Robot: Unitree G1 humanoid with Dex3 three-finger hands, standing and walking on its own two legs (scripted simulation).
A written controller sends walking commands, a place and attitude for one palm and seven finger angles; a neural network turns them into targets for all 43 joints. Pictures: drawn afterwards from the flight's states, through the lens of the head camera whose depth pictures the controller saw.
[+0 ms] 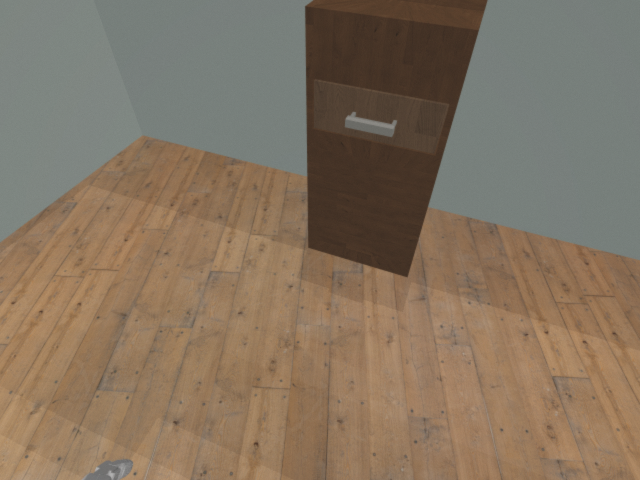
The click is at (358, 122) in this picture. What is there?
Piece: drawer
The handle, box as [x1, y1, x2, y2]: [345, 112, 396, 136]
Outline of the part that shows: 345,119 346,127 388,136 392,135 396,123 396,120 394,120 391,124 355,117 355,112 352,112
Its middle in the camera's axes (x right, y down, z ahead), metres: +0.15 -0.34 +1.13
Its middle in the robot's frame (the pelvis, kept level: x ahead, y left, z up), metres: +1.07 -0.09 -0.10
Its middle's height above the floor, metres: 0.67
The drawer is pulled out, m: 0.00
